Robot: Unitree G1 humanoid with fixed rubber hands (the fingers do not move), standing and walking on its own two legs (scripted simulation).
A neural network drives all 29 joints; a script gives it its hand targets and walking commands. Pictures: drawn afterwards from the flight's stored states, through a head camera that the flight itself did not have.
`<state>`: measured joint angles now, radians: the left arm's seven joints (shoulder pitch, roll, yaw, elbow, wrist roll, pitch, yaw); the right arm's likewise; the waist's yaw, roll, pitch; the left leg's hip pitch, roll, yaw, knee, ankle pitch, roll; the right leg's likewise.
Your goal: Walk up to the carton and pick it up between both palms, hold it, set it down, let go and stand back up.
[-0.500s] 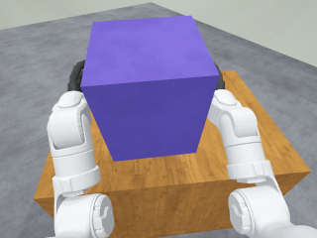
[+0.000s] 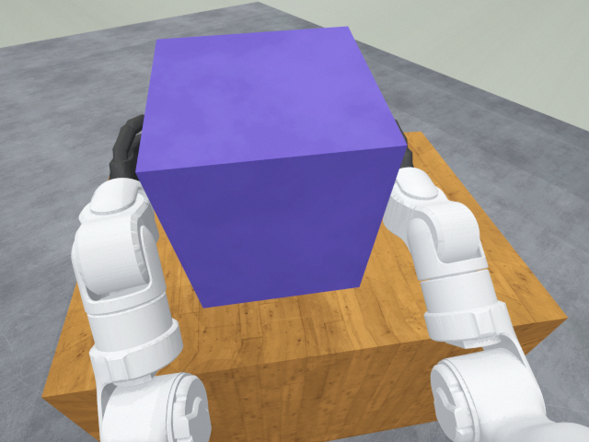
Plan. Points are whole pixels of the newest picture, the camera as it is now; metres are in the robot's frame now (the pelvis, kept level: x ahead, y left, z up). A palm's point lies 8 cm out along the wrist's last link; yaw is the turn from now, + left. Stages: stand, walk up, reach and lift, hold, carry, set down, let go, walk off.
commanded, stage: hold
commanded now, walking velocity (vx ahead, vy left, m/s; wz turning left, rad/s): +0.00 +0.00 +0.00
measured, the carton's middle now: (270, 178) +0.38 +0.02 +0.21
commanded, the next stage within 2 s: none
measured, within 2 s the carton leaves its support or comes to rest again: neither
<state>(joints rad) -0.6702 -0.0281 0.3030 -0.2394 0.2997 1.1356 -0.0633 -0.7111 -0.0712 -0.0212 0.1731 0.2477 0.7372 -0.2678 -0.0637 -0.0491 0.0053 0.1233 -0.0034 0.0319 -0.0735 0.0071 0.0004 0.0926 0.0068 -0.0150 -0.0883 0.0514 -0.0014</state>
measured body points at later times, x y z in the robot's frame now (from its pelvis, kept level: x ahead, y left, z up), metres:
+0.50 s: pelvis -0.01 +0.00 +0.00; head -0.03 +0.01 +0.45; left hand +0.35 +0.18 +0.23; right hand +0.38 -0.13 +0.22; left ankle -0.01 +0.11 -0.76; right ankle +0.01 -0.11 -0.76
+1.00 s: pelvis -0.01 +0.00 +0.00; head -0.03 +0.01 +0.45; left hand +0.35 +0.18 +0.23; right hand +0.38 -0.13 +0.22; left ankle -0.01 +0.11 -0.76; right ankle +0.01 -0.11 -0.76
